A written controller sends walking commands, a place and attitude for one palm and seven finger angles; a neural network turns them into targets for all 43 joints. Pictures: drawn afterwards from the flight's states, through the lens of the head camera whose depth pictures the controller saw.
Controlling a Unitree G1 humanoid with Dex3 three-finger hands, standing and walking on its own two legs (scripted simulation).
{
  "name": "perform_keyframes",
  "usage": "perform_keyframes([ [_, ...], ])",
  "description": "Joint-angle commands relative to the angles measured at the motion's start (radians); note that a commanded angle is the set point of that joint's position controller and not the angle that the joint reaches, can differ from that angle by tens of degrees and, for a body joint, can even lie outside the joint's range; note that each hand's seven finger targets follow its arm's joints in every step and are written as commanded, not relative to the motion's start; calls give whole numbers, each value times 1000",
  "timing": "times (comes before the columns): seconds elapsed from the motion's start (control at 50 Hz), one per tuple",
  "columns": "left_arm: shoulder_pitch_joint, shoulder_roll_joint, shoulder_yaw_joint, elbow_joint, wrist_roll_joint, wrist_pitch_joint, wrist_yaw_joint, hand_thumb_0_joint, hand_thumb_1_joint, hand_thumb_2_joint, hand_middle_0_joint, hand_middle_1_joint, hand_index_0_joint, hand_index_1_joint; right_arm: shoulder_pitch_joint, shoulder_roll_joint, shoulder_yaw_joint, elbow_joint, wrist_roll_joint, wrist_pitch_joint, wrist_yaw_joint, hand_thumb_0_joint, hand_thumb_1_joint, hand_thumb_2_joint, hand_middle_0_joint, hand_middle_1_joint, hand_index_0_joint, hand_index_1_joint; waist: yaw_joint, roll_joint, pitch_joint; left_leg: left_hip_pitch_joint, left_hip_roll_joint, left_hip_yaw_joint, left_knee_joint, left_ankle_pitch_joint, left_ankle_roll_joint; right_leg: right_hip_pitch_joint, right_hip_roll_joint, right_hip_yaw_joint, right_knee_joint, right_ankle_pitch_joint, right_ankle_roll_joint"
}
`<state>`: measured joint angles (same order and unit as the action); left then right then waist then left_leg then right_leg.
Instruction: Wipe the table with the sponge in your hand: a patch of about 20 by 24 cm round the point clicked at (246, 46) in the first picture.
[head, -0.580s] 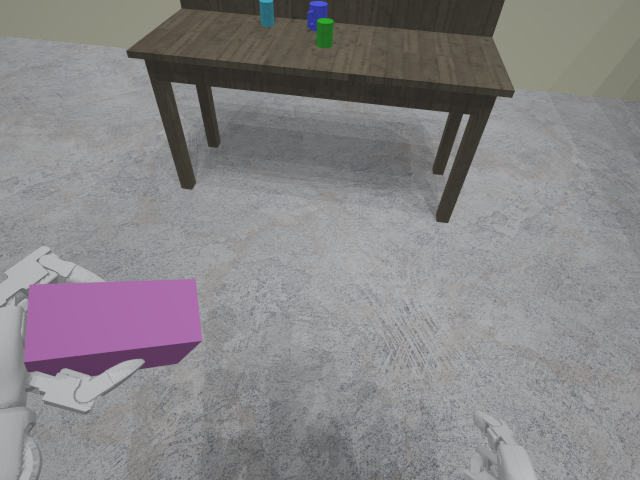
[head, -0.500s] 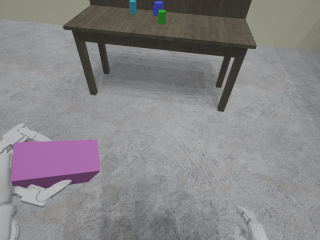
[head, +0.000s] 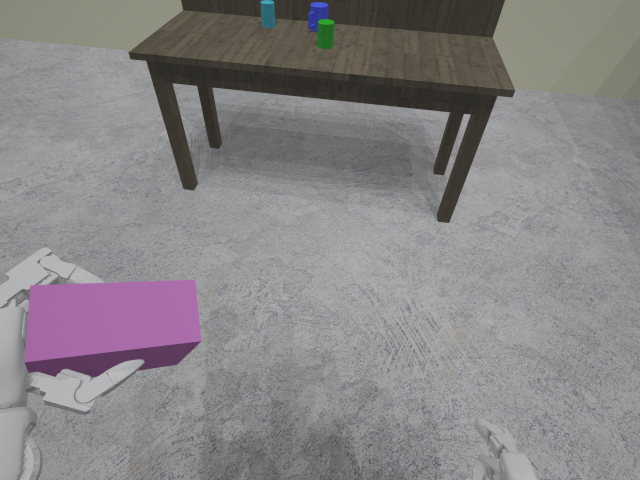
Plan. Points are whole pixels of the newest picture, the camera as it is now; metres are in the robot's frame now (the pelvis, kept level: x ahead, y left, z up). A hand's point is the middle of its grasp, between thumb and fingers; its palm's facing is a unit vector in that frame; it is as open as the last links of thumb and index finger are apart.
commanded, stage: walk to a spot facing it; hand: left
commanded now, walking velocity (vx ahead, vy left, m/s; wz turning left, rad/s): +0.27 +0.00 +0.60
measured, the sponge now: (141, 329) +0.23 +0.20 +0.14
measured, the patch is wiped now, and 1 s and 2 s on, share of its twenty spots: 0.00 0.00 0.00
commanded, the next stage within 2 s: none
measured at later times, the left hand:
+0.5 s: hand (60, 312) +0.22 +0.26 +0.17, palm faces +0.53 -0.71 -0.46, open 9.9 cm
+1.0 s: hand (43, 278) +0.25 +0.29 +0.18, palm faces +0.79 -0.44 -0.43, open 9.9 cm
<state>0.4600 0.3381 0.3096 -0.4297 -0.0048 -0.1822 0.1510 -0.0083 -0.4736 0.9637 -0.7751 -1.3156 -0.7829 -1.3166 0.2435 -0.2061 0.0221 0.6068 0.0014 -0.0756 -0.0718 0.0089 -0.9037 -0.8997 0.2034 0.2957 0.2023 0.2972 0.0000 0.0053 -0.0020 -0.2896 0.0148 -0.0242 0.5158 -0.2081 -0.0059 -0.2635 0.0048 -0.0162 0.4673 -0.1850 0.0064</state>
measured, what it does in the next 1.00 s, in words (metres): walks ahead, turning left: right foot, then left foot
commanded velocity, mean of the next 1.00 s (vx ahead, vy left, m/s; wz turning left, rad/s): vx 0.33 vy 0.00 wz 0.50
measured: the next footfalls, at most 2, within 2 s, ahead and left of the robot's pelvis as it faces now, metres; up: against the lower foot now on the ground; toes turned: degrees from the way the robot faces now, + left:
right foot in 0.56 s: +0.16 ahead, -0.12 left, +0.00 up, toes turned +12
left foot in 1.00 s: +0.22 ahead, +0.14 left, +0.00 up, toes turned +39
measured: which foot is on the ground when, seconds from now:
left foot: down 0.00-0.56, up 0.58-0.98, down 1.00-1.00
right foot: down 0.00-0.24, up 0.26-0.54, down 0.56-0.98, up 1.00-1.00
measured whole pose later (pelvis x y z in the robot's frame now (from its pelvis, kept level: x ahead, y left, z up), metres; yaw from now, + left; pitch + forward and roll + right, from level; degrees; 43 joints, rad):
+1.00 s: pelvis +0.19 -0.02 -0.02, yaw +28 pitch +0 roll +4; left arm 0.49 0.35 0.37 -0.59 -0.02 -0.20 0.19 -0.01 -0.47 0.97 -0.78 -1.32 -0.78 -1.32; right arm 0.18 -0.26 -0.04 0.51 0.01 -0.04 -0.07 0.01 -0.91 -0.90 0.20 0.30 0.20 0.30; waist 0.06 -0.03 0.06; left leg -0.34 0.03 0.22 0.53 -0.17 0.07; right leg -0.19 -0.16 -0.24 0.85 -0.50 0.00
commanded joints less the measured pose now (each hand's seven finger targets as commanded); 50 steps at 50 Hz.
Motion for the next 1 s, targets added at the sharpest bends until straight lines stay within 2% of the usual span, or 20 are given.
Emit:
perform_keyframes([
  [0.0, -74, 184, 127, -237, -12, -53, 33, 0, 100, 1300, -1200, -1600, -1200, -1600, -108, -123, -53, -166, -7, -46, -9, 0, -900, -900, 200, 300, 200, 300, -7, 29, -55, -133, 46, -62, -78, -290, 55, 41, -109, 70, -71, -341, -29],
  [0.16, -64, 187, 154, -272, -16, -59, 39, 0, 100, 1300, -1200, -1600, -1200, -1600, -78, -102, -51, -151, -7, -44, -11, 0, -900, -900, 200, 300, 200, 300, -20, -48, -38, -161, 31, 1, 70, -277, 55, -13, -261, 115, 31, -437, -92],
  [0.2, -110, 183, 146, -319, -13, -72, 32, 0, 100, 1300, -1200, -1600, -1200, -1600, -72, -122, -50, -153, -4, -51, -20, 0, -900, -900, 200, 300, 200, 300, -38, 193, 14, -64, 128, -232, -111, -373, 121, -191, -115, -38, 276, -445, -14],
  [0.22, -126, 175, 143, -327, -5, -83, 30, 0, 100, 1300, -1200, -1600, -1200, -1600, -64, -126, -52, -144, -9, -59, -18, 0, -900, -900, 200, 300, 200, 300, -45, 357, 28, -31, 274, -574, -253, -370, 209, -290, -1, -65, 518, -452, 26],
  [0.24, -127, 184, 141, -301, 14, -90, 27, 0, 100, 1300, -1200, -1600, -1200, -1600, -44, -107, -53, -132, -21, -73, -15, 0, -900, -900, 200, 300, 200, 300, -49, 287, 36, 32, 329, -726, -271, -261, 256, -385, -33, 34, 634, -442, 20],
  [0.28, -101, 181, 136, -308, 12, -93, 15, 0, 100, 1300, -1200, -1600, -1200, -1600, -52, -118, -70, -107, -20, -80, -2, 0, -900, -900, 200, 300, 200, 300, -31, 166, -25, 151, 293, -612, -167, 17, 264, -413, -48, 69, 625, -403, 31],
  [0.34, 3, 155, 132, -335, -6, -88, 2, 0, 100, 1300, -1200, -1600, -1200, -1600, -49, -115, -71, -95, -14, -87, 17, 0, -900, -900, 200, 300, 200, 300, -17, 226, -98, 160, 208, -439, -125, 193, 234, -303, -20, -6, 508, -329, 49],
  [0.44, 20, 160, 147, -320, -25, -71, -11, 0, 100, 1300, -1200, -1600, -1200, -1600, -73, -110, -65, -101, -12, -85, 16, 0, -900, -900, 200, 300, 200, 300, -15, 260, -87, 57, 157, -342, -120, 144, 197, -109, 22, -87, 275, -294, 56],
  [0.5, 4, 174, 165, -252, -21, -56, -17, 0, 100, 1300, -1200, -1600, -1200, -1600, -102, -94, -59, -111, -5, -63, 4, 0, -900, -900, 200, 300, 200, 300, 18, 162, -97, -173, 108, -234, -2, -30, 128, 214, -18, -63, -38, -192, 24],
  [0.52, -23, 193, 164, -241, -12, -50, -14, 0, 100, 1300, -1200, -1600, -1200, -1600, -96, -67, -55, -118, 0, -54, 1, 0, -900, -900, 200, 300, 200, 300, 23, -58, -124, -374, 40, -130, 219, -186, 77, 400, -210, 153, -163, -282, -48],
  [0.54, -69, 245, 202, -208, -23, -40, -3, 0, 100, 1300, -1200, -1600, -1200, -1600, -110, -63, -58, -130, 0, -46, -4, 0, -900, -900, 200, 300, 200, 300, 22, -313, -96, -529, -50, 18, 572, -363, 15, 389, -481, 543, -249, -347, -159],
  [0.56, -109, 229, 185, -224, -26, -44, 9, 0, 100, 1300, -1200, -1600, -1200, -1600, -141, -108, -73, -135, -12, -55, -9, 0, -900, -900, 200, 300, 200, 300, 11, -240, -59, -528, 1, -41, 731, -297, 0, 275, -514, 554, -263, -320, -167],
  [0.6, -50, 233, 186, -198, -18, -57, -1, 0, 100, 1300, -1200, -1600, -1200, -1600, -127, -101, -70, -114, -12, -34, -2, 0, -900, -900, 200, 300, 200, 300, 5, -129, -26, -513, 51, -18, 835, -201, -19, 222, -437, 347, -209, -151, -154],
  [0.66, -55, 204, 155, -228, -2, -75, -1, 0, 100, 1300, -1200, -1600, -1200, -1600, -156, -92, -65, -126, -17, -18, -9, 0, -900, -900, 200, 300, 200, 300, 5, -119, 24, -512, 75, 48, 778, -158, -41, 245, -364, 51, -146, 329, -111],
  [0.82, -38, 183, 155, -301, -18, -62, 44, 0, 100, 1300, -1200, -1600, -1200, -1600, -107, -76, -72, -207, -4, -8, 4, 0, -900, -900, 200, 300, 200, 300, 41, -204, -47, -298, 31, 256, 242, -78, -7, 322, -347, -112, -90, 595, -105],
  [0.9, -61, 172, 132, -300, -19, -48, 64, 0, 100, 1300, -1200, -1600, -1200, -1600, -74, -74, -76, -214, 1, -10, -1, 0, -900, -900, 200, 300, 200, 300, 3, -194, -152, 24, -74, 350, 23, -13, 26, 243, -317, -190, 179, 705, -69],
  [0.92, -112, 184, 128, -337, -19, -58, 65, 0, 100, 1300, -1200, -1600, -1200, -1600, -68, -76, -77, -222, 3, -10, -5, 0, -900, -900, 200, 300, 200, 300, -27, -145, -193, 214, -63, 329, -25, 40, 47, 119, -293, -205, 350, 628, -38],
  [0.94, -129, 204, 147, -340, -18, -75, 66, 0, 100, 1300, -1200, -1600, -1200, -1600, -71, -92, -82, -218, 2, -9, -8, 0, -900, -900, 200, 300, 200, 300, -44, -25, -231, 430, 65, 135, -28, 78, 118, -89, -252, -201, 567, 341, -1],
  [0.96, -154, 197, 148, -365, -30, -84, 65, 0, 100, 1300, -1200, -1600, -1200, -1600, -88, -118, -84, -217, 2, -14, 2, 0, -900, -900, 200, 300, 200, 300, -22, 202, -249, 513, 365, -333, -99, 290, 266, -295, -102, -138, 828, -304, 32],
  [0.98, -244, 242, 154, -379, -19, -93, 61, 0, 100, 1300, -1200, -1600, -1200, -1600, -88, -123, -74, -221, 8, -25, 23, 0, -900, -900, 200, 300, 200, 300, -30, 170, -167, 415, 452, -547, -172, 364, 331, -395, -64, -17, 937, -446, 16],
])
